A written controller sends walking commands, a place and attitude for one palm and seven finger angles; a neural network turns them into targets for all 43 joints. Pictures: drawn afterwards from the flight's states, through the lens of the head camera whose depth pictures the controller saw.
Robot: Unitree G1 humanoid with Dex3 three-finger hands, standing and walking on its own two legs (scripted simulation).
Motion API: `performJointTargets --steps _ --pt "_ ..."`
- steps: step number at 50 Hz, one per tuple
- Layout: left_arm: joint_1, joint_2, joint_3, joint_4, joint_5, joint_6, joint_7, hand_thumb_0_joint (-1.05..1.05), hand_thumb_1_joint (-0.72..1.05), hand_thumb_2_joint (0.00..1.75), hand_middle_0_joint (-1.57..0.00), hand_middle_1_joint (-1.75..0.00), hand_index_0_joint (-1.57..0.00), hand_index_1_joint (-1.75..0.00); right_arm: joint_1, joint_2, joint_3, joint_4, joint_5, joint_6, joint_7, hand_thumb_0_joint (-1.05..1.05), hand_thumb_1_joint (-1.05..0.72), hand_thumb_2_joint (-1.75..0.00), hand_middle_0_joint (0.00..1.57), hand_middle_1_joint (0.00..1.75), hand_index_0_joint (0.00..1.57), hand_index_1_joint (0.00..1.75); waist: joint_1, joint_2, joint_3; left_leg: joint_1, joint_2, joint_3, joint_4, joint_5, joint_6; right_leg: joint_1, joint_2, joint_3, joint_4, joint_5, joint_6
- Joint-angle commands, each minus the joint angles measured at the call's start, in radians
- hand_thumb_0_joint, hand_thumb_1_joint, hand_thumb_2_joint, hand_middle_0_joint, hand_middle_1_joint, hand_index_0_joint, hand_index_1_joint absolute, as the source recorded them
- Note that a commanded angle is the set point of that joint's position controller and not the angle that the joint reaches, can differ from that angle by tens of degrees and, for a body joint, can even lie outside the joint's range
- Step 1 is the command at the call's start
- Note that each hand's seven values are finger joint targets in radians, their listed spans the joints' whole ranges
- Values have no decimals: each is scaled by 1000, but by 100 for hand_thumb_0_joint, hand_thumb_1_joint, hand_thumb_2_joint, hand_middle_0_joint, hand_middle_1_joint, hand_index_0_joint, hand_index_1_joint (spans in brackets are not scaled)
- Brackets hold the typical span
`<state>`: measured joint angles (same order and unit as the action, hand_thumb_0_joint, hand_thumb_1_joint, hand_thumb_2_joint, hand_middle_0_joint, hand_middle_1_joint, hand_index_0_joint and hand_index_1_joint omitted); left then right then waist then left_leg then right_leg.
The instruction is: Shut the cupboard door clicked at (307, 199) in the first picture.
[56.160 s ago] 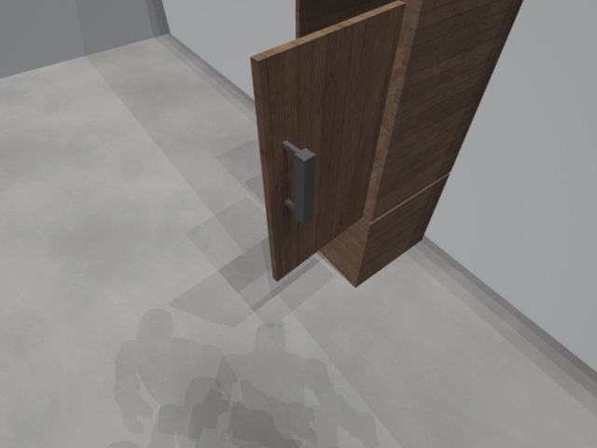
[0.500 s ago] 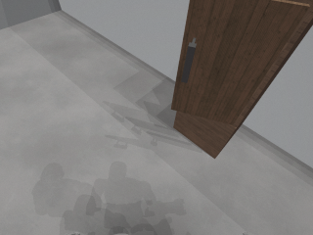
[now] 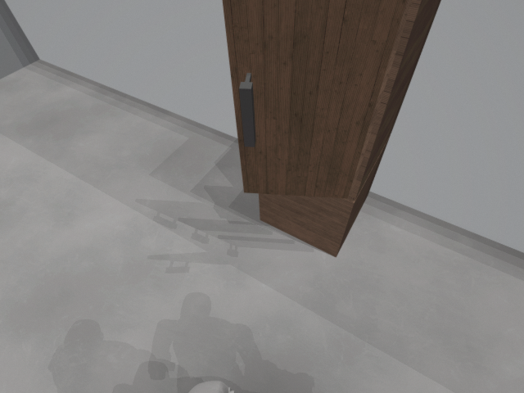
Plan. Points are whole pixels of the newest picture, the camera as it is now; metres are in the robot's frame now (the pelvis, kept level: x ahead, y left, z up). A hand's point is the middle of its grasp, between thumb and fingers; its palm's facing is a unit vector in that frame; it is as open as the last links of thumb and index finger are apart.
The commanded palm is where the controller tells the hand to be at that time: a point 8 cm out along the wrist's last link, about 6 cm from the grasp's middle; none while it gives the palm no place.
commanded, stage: take the last steps up to it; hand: left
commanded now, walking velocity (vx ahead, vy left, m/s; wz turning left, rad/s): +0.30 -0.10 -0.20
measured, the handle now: (249, 111) +0.71 +0.06 +0.01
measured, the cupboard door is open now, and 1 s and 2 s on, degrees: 26 26 26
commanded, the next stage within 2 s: come to a stop and stand still in 0.60 s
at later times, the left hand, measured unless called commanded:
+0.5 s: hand (194, 335) +0.24 +0.15 -0.17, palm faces -0.14 -0.97 -0.18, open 7.4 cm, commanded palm none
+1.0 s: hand (230, 306) +0.31 +0.09 -0.18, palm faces -0.01 -0.98 -0.19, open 7.3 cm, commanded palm none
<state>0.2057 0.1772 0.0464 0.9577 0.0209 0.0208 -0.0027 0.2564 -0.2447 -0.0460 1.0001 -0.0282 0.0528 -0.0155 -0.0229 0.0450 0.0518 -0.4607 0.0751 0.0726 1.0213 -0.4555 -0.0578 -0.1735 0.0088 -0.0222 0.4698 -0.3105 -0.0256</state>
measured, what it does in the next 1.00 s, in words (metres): walks ahead: left foot, then right foot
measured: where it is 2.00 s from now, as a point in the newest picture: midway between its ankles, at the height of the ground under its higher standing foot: outside the picture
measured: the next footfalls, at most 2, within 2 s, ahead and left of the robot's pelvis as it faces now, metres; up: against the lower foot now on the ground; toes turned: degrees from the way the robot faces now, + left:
left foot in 0.18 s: +0.10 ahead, +0.12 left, +0.00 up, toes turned +5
right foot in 0.56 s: +0.26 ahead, -0.22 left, +0.00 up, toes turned -6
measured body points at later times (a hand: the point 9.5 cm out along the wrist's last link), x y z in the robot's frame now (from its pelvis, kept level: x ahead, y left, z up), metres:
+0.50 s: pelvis +0.14 -0.03 +0.00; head +0.18 -0.03 +0.45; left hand +0.25 +0.20 -0.15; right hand +0.04 -0.26 -0.14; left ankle +0.06 +0.12 -0.74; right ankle +0.19 -0.18 -0.71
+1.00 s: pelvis +0.27 -0.09 +0.00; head +0.31 -0.08 +0.45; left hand +0.31 +0.14 -0.17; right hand +0.35 -0.32 -0.14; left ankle +0.29 +0.02 -0.74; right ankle +0.21 -0.19 -0.73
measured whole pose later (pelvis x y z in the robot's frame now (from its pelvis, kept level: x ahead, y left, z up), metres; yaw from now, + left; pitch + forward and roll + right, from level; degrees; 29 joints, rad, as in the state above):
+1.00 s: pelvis +0.27 -0.09 +0.00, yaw -5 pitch +0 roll +0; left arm 0.22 0.17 0.03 1.05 0.00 0.04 0.04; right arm 0.11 -0.15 -0.01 1.00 -0.02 0.01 -0.04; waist 0.03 -0.03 0.08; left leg -0.26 0.03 0.11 0.51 -0.25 0.02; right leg -0.23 -0.02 -0.06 0.65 -0.41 0.00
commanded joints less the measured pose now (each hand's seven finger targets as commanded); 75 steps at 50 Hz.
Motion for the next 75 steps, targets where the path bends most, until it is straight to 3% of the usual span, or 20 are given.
performJointTargets --steps 1,7,9,10,16,23,26,27,28,29,35,39,47,53,55,57,68,71,73,75 --pt "15 202 45 -34 7 -33 6 0 90 90 -20 -30 -20 -30 -57 -58 -19 -102 -1 -44 17 0 -90 -90 20 30 20 30 20 -201 -3 -74 17 3 -100 62 -3 19 -231 213 -249 21 -184" --pt "12 180 50 -1 -2 -30 -10 0 90 90 -20 -30 -20 -30 110 -64 -17 -52 -2 -87 2 0 -90 -90 20 30 20 30 -52 -102 -27 344 -21 36 -564 205 20 -153 -143 179 -60 -71 -124" --pt "15 82 25 -53 -8 -26 -26 0 90 90 -20 -30 -20 -30 300 -247 -52 -11 -27 -99 -20 0 -90 -90 20 30 20 30 -112 294 -65 567 402 -549 -813 -70 184 -491 45 -22 441 -268 -17" --pt "-49 126 33 -72 10 -21 -30 0 90 90 -20 -30 -20 -30 295 -250 -48 -12 -20 -94 -27 0 -90 -90 20 30 20 30 -112 178 -34 474 447 -591 -862 -137 220 -522 -7 69 604 -251 -23" --pt "-26 82 32 -24 9 -9 -52 0 90 90 -20 -30 -20 -30 148 -121 -11 -25 -10 -118 -28 0 -90 -90 20 30 20 30 -7 88 20 368 269 -128 -832 335 176 -453 -86 35 563 15 24" --pt "-88 64 12 -22 5 -25 -46 0 90 90 -20 -30 -20 -30 165 -117 -26 20 -10 -99 -8 0 -90 -90 20 30 20 30 -16 128 28 326 231 1 -758 429 161 -235 -49 -83 194 93 14" --pt "100 122 30 48 6 -45 -35 0 90 90 -20 -30 -20 -30 134 -107 -24 31 3 -90 -2 0 -90 -90 20 30 20 30 81 35 -46 242 153 69 -520 483 104 94 -7 -101 18 154 -11" --pt "218 199 46 85 11 -58 -21 0 90 90 -20 -30 -20 -30 131 -59 -15 26 14 -94 10 0 -90 -90 20 30 20 30 134 -115 -105 63 78 125 -304 361 69 300 -146 75 -38 110 -68" --pt "320 284 67 115 8 -65 -7 0 90 90 -20 -30 -20 -30 114 11 0 -11 25 -95 9 0 -90 -90 20 30 20 30 158 -336 -157 -93 -43 116 -22 -153 46 377 -383 392 -168 157 -172" --pt "286 277 63 113 -3 -66 3 0 90 90 -20 -30 -20 -30 70 -17 -6 -19 25 -89 2 0 -90 -90 20 30 20 30 147 -315 -149 -139 -16 -10 130 -185 62 308 -404 427 -217 205 -205" --pt "19 108 14 54 4 -69 20 0 90 90 -20 -30 -20 -30 114 53 7 26 5 -65 7 0 -90 -90 20 30 20 30 -10 -181 -65 43 37 -9 -87 40 38 -40 -272 62 -207 378 -173" --pt "-1 89 1 70 -9 -63 29 0 90 90 -20 -30 -20 -30 132 73 31 53 11 -66 -2 0 -90 -90 20 30 20 30 -27 -101 -82 237 -8 0 -495 316 18 -35 -203 2 -92 518 -110" --pt "82 107 4 51 -12 4 46 0 90 90 -20 -30 -20 -30 2 -104 -10 5 18 -44 -41 0 -90 -90 20 30 20 30 19 183 -78 418 247 -179 -597 1313 210 -124 -60 -22 203 -95 31" --pt "139 92 18 15 0 8 39 0 90 90 -20 -30 -20 -30 -127 -141 -42 -69 11 -17 -31 0 -90 -90 20 30 20 30 58 47 -160 381 196 -120 -503 937 189 -74 -31 9 92 55 24" --pt "131 188 29 -1 18 -6 43 0 90 90 -20 -30 -20 -30 -119 -75 -41 -96 27 -9 -16 0 -90 -90 20 30 20 30 45 -233 -144 178 -7 0 -334 365 62 26 -243 264 -80 574 -53" --pt "103 208 29 -3 14 -13 40 0 90 90 -20 -30 -20 -30 -142 -31 -35 -102 21 13 -9 0 -90 -90 20 30 20 30 55 -225 -66 104 -87 -87 -64 -155 41 -58 -394 336 -135 767 -194" --pt "109 212 29 26 9 -25 52 0 90 90 -20 -30 -20 -30 -145 -32 0 -61 27 -11 1 0 -90 -90 20 30 20 30 72 -212 -119 65 -69 -65 -281 -5 9 204 -301 201 -56 841 -171" --pt "58 202 21 35 1 -22 47 0 90 90 -20 -30 -20 -30 -57 -26 5 -20 27 -22 -3 0 -90 -90 20 30 20 30 29 -219 -113 257 -69 -40 -560 190 16 87 -247 157 -32 649 -109" --pt "61 205 6 -66 -8 -33 56 0 90 90 -20 -30 -20 -30 -33 -101 -30 -122 -5 -68 -2 0 -90 -90 20 30 20 30 9 161 -193 337 14 -114 -564 438 79 -31 -143 85 115 202 -15" --pt "104 160 2 -81 -2 -41 57 0 90 90 -20 -30 -20 -30 -57 -74 -19 -174 -3 -54 -5 0 -90 -90 20 30 20 30 40 -48 -154 207 22 -100 -452 318 83 -49 -134 119 -3 111 -16"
